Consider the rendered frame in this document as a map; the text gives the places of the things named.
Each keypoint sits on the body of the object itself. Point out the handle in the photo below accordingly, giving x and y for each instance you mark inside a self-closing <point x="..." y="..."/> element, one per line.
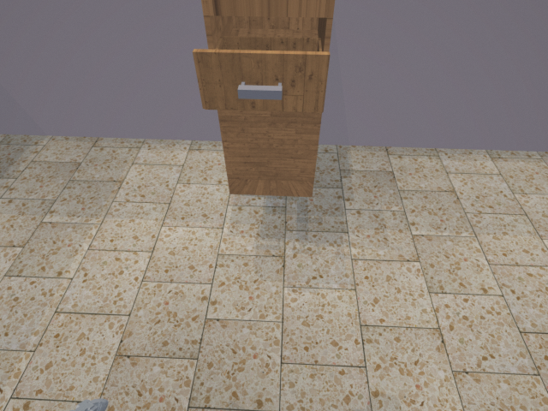
<point x="260" y="92"/>

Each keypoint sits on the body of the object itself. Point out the drawer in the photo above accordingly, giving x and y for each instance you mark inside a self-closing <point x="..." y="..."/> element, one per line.
<point x="298" y="63"/>

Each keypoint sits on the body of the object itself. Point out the cabinet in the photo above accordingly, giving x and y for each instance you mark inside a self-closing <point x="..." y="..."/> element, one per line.
<point x="269" y="152"/>

